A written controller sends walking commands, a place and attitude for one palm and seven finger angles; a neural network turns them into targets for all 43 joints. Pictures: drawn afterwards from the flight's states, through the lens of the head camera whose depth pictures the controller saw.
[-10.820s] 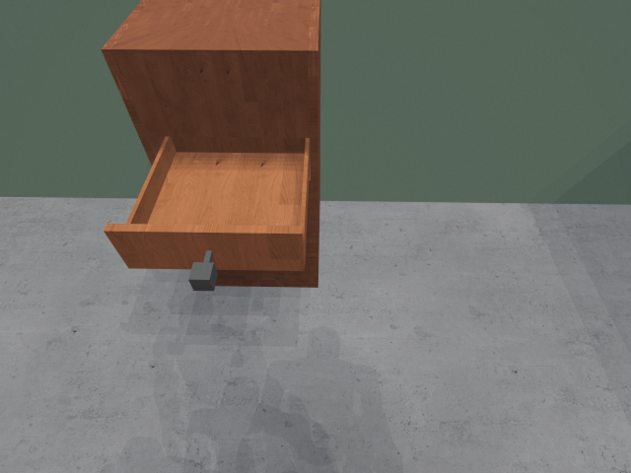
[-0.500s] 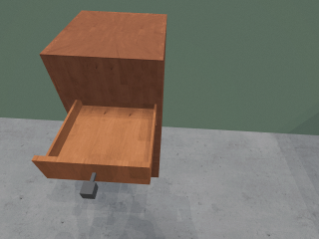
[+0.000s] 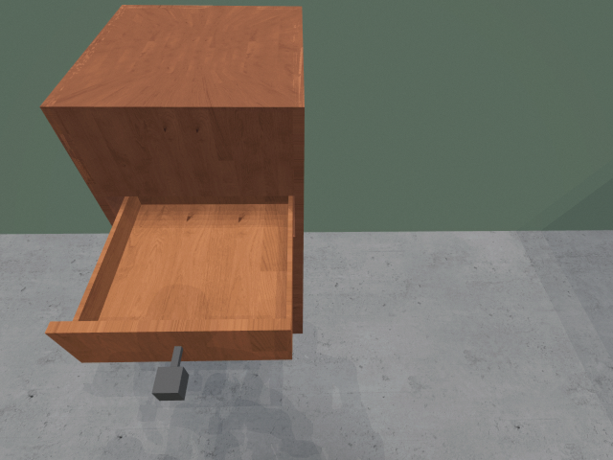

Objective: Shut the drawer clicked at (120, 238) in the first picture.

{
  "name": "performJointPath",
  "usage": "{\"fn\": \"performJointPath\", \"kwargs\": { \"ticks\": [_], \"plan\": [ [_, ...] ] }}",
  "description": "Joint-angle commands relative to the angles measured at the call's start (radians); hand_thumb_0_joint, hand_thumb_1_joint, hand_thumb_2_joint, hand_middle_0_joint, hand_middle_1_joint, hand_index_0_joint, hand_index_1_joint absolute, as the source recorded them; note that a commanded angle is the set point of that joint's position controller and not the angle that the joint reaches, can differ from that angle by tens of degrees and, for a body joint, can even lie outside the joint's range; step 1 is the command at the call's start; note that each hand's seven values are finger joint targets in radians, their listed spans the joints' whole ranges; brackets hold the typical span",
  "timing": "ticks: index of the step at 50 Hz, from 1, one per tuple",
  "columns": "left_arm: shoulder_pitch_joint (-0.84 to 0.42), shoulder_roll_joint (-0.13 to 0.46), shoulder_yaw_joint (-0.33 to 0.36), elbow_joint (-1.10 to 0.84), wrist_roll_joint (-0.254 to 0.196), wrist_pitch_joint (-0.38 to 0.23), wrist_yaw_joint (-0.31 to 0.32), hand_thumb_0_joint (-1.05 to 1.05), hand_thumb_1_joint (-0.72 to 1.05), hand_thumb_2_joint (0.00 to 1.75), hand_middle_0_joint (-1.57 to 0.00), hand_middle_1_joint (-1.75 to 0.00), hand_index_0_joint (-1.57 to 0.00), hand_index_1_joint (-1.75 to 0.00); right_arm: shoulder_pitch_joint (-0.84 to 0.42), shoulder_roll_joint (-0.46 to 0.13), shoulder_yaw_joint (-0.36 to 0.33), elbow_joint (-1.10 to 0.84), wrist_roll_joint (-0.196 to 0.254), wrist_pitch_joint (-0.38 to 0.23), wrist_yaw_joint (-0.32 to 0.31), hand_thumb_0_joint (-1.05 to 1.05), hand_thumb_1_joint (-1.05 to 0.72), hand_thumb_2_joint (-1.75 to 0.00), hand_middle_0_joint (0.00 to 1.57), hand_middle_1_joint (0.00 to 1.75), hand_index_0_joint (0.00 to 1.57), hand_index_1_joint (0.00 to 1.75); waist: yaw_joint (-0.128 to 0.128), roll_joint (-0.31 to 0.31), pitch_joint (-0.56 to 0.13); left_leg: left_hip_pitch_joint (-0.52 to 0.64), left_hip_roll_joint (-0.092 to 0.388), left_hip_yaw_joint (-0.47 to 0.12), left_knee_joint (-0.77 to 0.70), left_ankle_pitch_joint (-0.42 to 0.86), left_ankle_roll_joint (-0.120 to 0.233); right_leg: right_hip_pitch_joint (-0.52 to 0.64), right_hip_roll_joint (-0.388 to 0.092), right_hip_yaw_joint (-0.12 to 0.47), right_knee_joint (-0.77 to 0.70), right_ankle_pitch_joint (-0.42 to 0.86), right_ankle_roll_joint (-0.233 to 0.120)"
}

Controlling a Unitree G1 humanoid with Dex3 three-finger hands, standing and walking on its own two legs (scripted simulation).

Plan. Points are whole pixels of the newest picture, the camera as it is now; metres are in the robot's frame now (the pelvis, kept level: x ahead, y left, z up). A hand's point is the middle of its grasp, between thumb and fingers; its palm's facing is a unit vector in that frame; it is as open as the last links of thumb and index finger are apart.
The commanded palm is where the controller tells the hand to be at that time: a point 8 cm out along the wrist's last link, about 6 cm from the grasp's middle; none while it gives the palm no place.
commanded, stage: come to a stop and stand still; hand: left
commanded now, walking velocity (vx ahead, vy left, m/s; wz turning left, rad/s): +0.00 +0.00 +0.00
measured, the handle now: (173, 371) +0.27 +0.24 -0.15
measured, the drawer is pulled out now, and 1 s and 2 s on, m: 0.30 0.30 0.30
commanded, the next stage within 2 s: look again from close up in 0.66 s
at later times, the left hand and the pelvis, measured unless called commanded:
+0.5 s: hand out of the picture -0.06 +0.08 -0.17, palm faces +0.05 -0.99 -0.14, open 7.3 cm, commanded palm none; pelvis -0.01 -0.06 +0.00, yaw +2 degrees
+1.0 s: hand out of the picture -0.03 +0.12 -0.18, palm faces +0.04 -0.98 -0.19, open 7.3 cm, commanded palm none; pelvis -0.03 -0.04 +0.00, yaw +1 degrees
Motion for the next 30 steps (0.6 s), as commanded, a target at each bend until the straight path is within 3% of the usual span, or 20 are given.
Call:
{"fn": "performJointPath", "kwargs": {
  "ticks": [1,2,3,8,9,13,19,23,30],
  "plan": [
    [0.141,0.057,0.009,0.004,-0.003,-0.029,0.005,0.00,0.90,0.90,-0.20,-0.30,-0.20,-0.30,0.057,-0.106,-0.020,-0.010,0.004,0.000,0.009,0.00,-0.90,-0.90,0.20,0.30,0.20,0.30,0.025,0.012,-0.017,-0.012,0.174,-0.162,-0.037,0.288,0.014,0.013,-0.051,0.061,-0.157,0.282,-0.034],
    [0.127,0.061,0.004,0.006,-0.006,-0.038,0.006,0.00,0.90,0.90,-0.20,-0.30,-0.20,-0.30,0.061,-0.091,-0.017,-0.007,0.005,0.003,0.013,0.00,-0.90,-0.90,0.20,0.30,0.20,0.30,0.013,-0.037,-0.003,-0.007,0.152,-0.144,-0.042,0.214,-0.002,0.000,-0.065,0.074,-0.170,0.325,-0.043],
    [0.117,0.063,0.001,0.001,-0.007,-0.044,0.006,0.00,0.90,0.90,-0.20,-0.30,-0.20,-0.30,0.075,-0.084,-0.014,0.000,0.006,0.004,0.017,0.00,-0.90,-0.90,0.20,0.30,0.20,0.30,0.005,-0.043,-0.006,-0.001,0.144,-0.138,-0.053,0.180,-0.008,0.002,-0.072,0.074,-0.178,0.340,-0.048],
    [0.127,0.064,-0.007,0.003,-0.010,-0.055,0.008,0.00,0.90,0.90,-0.20,-0.30,-0.20,-0.30,0.089,-0.079,-0.003,0.020,0.005,0.001,0.023,0.00,-0.90,-0.90,0.20,0.30,0.20,0.30,0.009,0.009,0.020,0.015,0.143,-0.131,-0.079,0.163,-0.014,-0.012,-0.061,0.073,-0.209,0.308,-0.052],
    [0.131,0.060,-0.009,0.005,-0.010,-0.054,0.009,0.00,0.90,0.90,-0.20,-0.30,-0.20,-0.30,0.088,-0.074,-0.001,0.022,0.006,0.003,0.023,0.00,-0.90,-0.90,0.20,0.30,0.20,0.30,0.009,0.011,0.045,0.008,0.143,-0.131,-0.084,0.149,-0.014,-0.025,-0.058,0.071,-0.220,0.286,-0.052],
    [0.155,0.059,-0.011,0.009,-0.010,-0.061,0.010,0.00,0.90,0.90,-0.20,-0.30,-0.20,-0.30,0.102,-0.076,0.001,0.023,0.005,0.006,0.023,0.00,-0.90,-0.90,0.20,0.30,0.20,0.30,0.006,0.010,0.027,0.023,0.140,-0.123,-0.071,0.135,-0.020,-0.024,-0.061,0.085,-0.239,0.296,-0.057],
    [0.176,0.053,-0.013,0.016,-0.009,-0.061,0.012,0.00,0.90,0.90,-0.20,-0.30,-0.20,-0.30,0.113,-0.063,0.002,0.024,0.006,0.023,0.023,0.00,-0.90,-0.90,0.20,0.30,0.20,0.30,0.002,0.008,0.091,0.001,0.126,-0.105,-0.053,0.057,-0.031,-0.087,-0.058,0.110,-0.304,0.154,-0.046],
    [0.198,0.044,-0.012,0.024,-0.010,-0.065,0.013,0.00,0.90,0.90,-0.20,-0.30,-0.20,-0.30,0.128,-0.060,0.002,0.022,0.005,0.019,0.020,0.00,-0.90,-0.90,0.20,0.30,0.20,0.30,0.003,0.011,0.047,0.009,0.126,-0.102,-0.035,0.078,-0.031,-0.058,-0.061,0.117,-0.302,0.205,-0.042],
    [0.221,0.029,-0.012,0.031,-0.009,-0.064,0.016,0.00,0.90,0.90,-0.20,-0.30,-0.20,-0.30,0.147,-0.054,0.005,0.023,0.006,0.019,0.015,0.00,-0.90,-0.90,0.20,0.30,0.20,0.30,0.005,0.012,0.064,-0.013,0.126,-0.098,-0.026,0.079,-0.031,-0.051,-0.058,0.120,-0.302,0.243,-0.028]
  ]
}}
